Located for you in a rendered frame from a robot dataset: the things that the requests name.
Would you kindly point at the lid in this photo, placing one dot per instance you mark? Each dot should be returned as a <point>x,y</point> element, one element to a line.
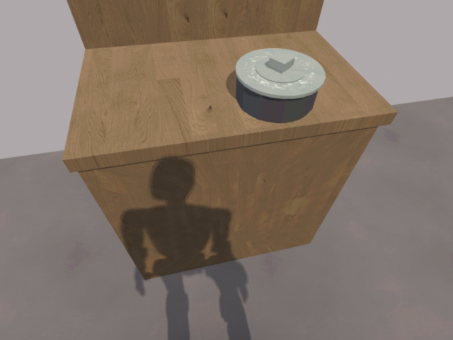
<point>302,79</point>

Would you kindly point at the knob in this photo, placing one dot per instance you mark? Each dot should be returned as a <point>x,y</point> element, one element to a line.
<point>281,61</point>

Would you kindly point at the pot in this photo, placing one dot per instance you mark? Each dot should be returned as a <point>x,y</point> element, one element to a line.
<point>273,110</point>

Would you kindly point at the table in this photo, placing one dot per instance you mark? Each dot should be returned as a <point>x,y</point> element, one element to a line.
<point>185,177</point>

